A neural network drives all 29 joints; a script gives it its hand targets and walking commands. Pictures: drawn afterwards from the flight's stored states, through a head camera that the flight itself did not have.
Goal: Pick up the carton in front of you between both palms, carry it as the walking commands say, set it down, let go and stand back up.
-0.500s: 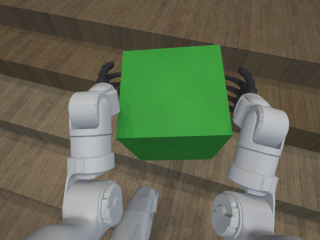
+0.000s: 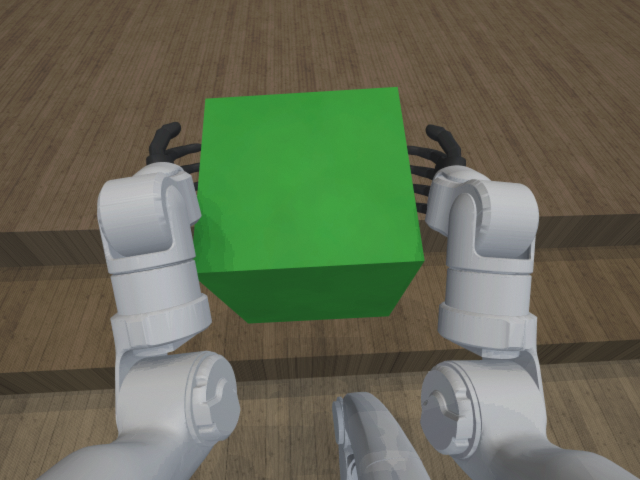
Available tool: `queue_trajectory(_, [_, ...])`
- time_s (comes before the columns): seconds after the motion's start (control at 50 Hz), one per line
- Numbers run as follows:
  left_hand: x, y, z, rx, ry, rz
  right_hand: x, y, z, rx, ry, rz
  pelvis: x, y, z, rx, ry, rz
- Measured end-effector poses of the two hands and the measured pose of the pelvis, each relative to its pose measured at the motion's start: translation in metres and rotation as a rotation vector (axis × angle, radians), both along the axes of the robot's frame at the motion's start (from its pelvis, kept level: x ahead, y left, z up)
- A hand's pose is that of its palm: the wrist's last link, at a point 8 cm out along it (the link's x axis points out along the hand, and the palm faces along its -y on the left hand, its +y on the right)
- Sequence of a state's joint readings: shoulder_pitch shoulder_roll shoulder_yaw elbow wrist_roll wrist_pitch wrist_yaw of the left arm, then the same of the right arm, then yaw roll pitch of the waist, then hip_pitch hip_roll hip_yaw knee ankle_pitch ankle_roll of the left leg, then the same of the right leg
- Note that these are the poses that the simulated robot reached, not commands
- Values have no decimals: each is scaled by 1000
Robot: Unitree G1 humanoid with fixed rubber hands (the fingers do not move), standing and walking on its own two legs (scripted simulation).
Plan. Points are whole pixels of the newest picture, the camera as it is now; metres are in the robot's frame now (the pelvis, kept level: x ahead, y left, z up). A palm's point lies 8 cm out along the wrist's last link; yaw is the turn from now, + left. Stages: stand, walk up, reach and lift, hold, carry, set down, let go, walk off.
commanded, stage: carry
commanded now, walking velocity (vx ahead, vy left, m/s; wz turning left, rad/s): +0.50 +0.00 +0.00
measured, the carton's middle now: (311, 224) +0.41 -0.03 +0.09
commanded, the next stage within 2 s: none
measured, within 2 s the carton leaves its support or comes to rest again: neither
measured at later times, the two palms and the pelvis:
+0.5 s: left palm out of the picture +0.65 +0.13 +0.31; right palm out of the picture +0.68 -0.15 +0.29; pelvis +0.29 -0.06 +0.15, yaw +3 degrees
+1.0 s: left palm out of the picture +0.99 +0.13 +0.44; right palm out of the picture +0.95 -0.15 +0.44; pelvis +0.59 +0.03 +0.29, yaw +0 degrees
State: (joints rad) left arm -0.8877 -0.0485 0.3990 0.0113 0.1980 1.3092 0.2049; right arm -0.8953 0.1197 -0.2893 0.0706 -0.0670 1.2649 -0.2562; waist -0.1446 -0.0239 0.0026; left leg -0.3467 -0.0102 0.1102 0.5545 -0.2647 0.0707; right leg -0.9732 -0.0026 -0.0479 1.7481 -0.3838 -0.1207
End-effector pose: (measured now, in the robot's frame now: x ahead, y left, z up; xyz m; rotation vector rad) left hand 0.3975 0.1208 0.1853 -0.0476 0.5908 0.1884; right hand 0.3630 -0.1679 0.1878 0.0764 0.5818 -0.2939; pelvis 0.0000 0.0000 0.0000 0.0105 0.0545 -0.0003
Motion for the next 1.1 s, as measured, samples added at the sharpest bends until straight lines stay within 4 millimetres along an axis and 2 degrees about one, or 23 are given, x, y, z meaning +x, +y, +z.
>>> queue_trajectory(0.04, [21, 2, 21, -19, -41, 0, 24, 5, 16, -38, -1, 17, 26, -6, 5, -10, 4, 16])
queue_trajectory(0.1, [54, 4, 45, 13, -48, 26, 61, 11, 29, -93, 47, 32, 67, -17, 14, -37, 2, 35])
queue_trajectory(0.16, [91, 8, 55, 21, 0, 49, 105, 14, 39, -91, 91, 61, 109, -29, 23, -67, 12, 35])
queue_trajectory(0.24, [135, 16, 56, 48, 58, 126, 177, 21, 44, -58, 145, 129, 167, -50, 34, -69, 22, 50])
queue_trajectory(0.28, [147, 22, 53, 61, 95, 183, 210, 28, 43, -37, 183, 177, 187, -58, 48, -75, 4, 34])
queue_trajectory(0.34, [162, 25, 55, 50, 156, 238, 240, 32, 44, 0, 246, 197, 211, -62, 79, -75, -3, 38])
queue_trajectory(0.4, [188, 22, 74, 23, 168, 276, 266, 30, 56, 20, 262, 182, 238, -65, 111, -60, 1, 50])
queue_trajectory(0.44, [212, 18, 93, 17, 140, 271, 286, 26, 73, 30, 232, 171, 257, -65, 128, -43, 3, 54])
queue_trajectory(0.5, [254, 13, 126, 26, 65, 234, 321, 19, 106, 33, 143, 149, 288, -60, 145, -23, 6, 53])
queue_trajectory(0.58, [309, 6, 169, 60, -36, 172, 368, 13, 152, 42, 6, 117, 338, -44, 156, -9, 13, 30])
queue_trajectory(0.64, [350, 7, 190, 94, -45, 135, 405, 13, 172, 38, -6, 104, 384, -28, 164, 22, 15, 17])
queue_trajectory(0.74, [434, 13, 199, 93, 35, 76, 470, 18, 180, -4, 74, 75, 461, -1, 177, 65, 30, 11])
queue_trajectory(0.78, [471, 10, 198, 68, 75, 30, 490, 16, 181, -23, 117, 28, 490, 14, 188, 68, 21, 12])
queue_trajectory(0.82, [503, 5, 196, 43, 117, -16, 505, 12, 182, -41, 160, -21, 508, 22, 205, 65, 4, 20])
queue_trajectory(0.86, [526, 2, 198, 11, 153, -33, 517, 10, 188, -37, 194, -68, 525, 25, 226, 69, -3, 17])
queue_trajectory(0.92, [554, 2, 214, -9, 166, -28, 542, 10, 212, -17, 207, -116, 551, 29, 259, 54, 0, 10])
queue_trajectory(1.0, [596, 9, 253, -6, 97, -12, 592, 16, 255, -11, 143, -109, 592, 31, 288, 24, 1, -1])
queue_trajectory(1.1, [651, 20, 304, -29, -12, 22, 661, 26, 309, -58, 37, -39, 654, 17, 306, -1, -1, 18])
